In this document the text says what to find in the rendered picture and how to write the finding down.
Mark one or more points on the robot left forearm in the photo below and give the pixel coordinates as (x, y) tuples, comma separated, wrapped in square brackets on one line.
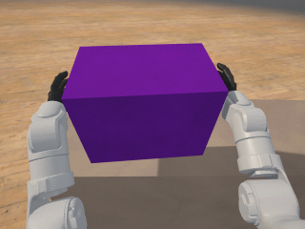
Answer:
[(48, 154)]

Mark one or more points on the right robot hand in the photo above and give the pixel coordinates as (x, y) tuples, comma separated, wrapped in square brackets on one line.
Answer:
[(227, 77)]

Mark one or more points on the robot right upper arm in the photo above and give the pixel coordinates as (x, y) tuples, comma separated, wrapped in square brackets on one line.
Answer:
[(269, 204)]

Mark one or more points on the carton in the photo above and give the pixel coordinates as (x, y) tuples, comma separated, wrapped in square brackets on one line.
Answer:
[(135, 102)]

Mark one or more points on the left robot hand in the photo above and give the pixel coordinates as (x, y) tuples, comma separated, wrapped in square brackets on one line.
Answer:
[(58, 87)]

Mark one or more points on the pedestal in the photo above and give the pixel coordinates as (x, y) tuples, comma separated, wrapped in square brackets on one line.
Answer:
[(185, 192)]

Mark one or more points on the robot right forearm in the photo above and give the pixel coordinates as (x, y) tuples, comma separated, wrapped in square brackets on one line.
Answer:
[(256, 152)]

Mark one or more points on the robot left upper arm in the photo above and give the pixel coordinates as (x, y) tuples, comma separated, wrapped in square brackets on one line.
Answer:
[(63, 213)]

